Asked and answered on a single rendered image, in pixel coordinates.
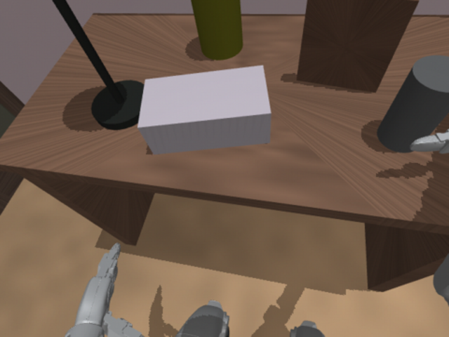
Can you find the right robot hand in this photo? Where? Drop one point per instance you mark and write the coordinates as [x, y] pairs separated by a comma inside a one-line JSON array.
[[437, 142]]

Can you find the left robot arm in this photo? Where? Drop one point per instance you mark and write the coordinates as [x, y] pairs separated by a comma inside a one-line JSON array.
[[85, 330]]

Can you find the bed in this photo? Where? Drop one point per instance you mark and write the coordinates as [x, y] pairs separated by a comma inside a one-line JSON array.
[[10, 107]]

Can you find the left robot hand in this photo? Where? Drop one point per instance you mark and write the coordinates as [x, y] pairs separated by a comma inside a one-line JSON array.
[[94, 305]]

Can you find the right robot arm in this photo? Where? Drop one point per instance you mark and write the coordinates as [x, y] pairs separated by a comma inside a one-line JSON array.
[[441, 279]]

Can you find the desk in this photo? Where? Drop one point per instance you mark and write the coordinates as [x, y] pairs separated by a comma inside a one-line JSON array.
[[324, 157]]

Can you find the desk lamp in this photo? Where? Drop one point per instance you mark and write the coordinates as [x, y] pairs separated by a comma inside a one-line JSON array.
[[118, 105]]

